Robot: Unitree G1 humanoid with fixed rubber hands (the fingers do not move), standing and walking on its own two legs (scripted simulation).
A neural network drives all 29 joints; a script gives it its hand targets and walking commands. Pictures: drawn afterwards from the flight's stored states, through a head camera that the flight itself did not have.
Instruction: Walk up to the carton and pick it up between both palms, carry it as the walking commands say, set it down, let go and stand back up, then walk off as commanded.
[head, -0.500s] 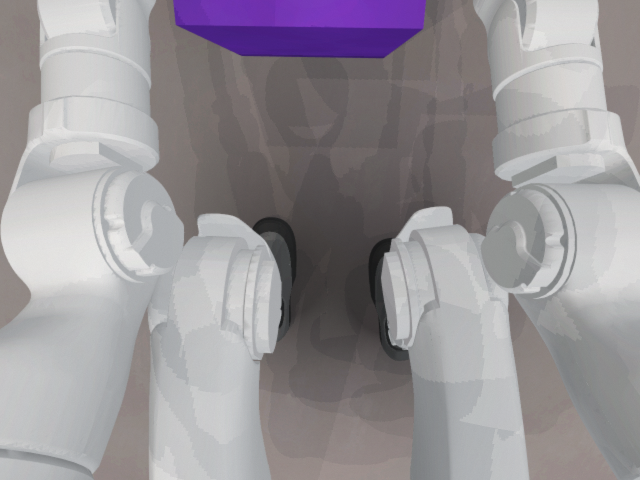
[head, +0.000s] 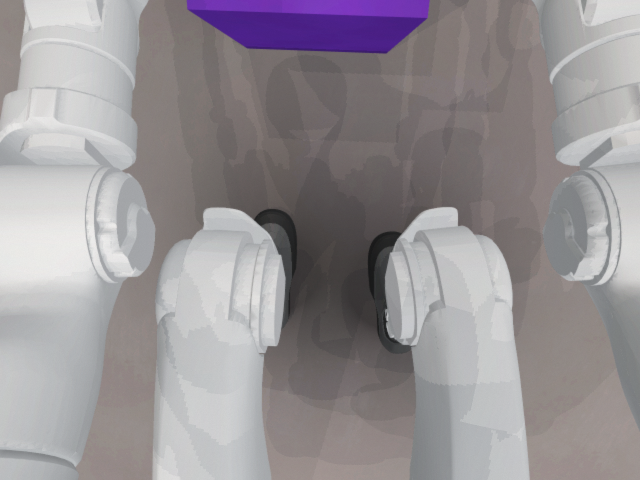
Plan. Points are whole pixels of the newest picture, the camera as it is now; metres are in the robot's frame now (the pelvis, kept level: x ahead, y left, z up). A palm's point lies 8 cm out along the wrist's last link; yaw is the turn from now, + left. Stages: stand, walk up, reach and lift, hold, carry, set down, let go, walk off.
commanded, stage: set down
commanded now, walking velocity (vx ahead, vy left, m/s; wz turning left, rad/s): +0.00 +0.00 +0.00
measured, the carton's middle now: out of the picture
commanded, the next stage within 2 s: let go in 1.18 s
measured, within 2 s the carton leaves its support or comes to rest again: neither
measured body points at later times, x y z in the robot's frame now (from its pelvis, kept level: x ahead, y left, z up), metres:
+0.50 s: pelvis +0.00 +0.01 +0.12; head +0.38 +0.02 +0.35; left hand +0.59 +0.20 -0.02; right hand +0.59 -0.16 -0.02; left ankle +0.12 +0.11 -0.34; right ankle +0.09 -0.09 -0.34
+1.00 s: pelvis +0.00 +0.00 +0.25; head +0.36 +0.01 +0.50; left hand +0.59 +0.20 +0.14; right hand +0.59 -0.17 +0.14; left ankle +0.12 +0.11 -0.34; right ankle +0.09 -0.09 -0.34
